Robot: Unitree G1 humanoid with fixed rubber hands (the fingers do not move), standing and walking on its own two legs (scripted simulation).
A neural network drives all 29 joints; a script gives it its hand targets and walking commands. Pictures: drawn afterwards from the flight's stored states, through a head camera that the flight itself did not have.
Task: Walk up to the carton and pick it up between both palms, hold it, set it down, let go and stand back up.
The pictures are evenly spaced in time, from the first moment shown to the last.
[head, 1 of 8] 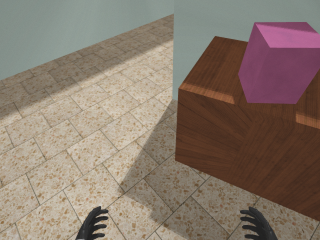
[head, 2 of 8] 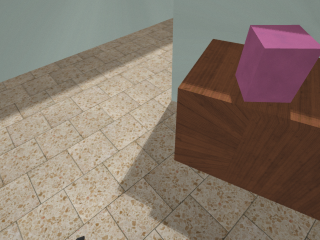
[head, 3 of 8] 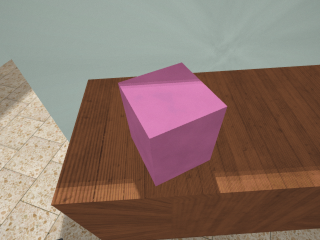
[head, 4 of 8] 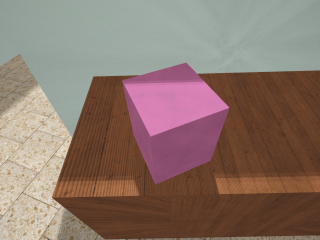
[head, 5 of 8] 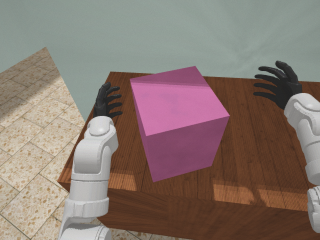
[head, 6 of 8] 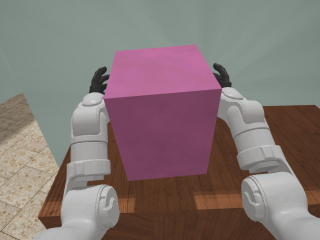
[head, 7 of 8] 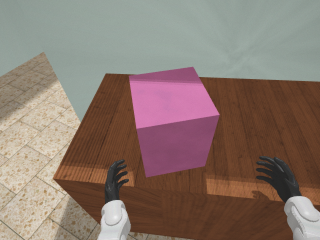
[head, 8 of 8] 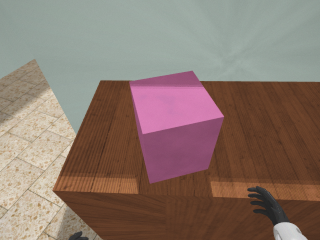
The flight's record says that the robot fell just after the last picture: no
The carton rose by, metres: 0.21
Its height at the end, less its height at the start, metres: +0.00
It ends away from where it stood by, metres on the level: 0.01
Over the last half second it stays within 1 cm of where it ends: yes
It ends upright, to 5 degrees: yes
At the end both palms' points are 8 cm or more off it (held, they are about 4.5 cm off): yes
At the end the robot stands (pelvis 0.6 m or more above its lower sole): yes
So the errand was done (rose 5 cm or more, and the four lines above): yes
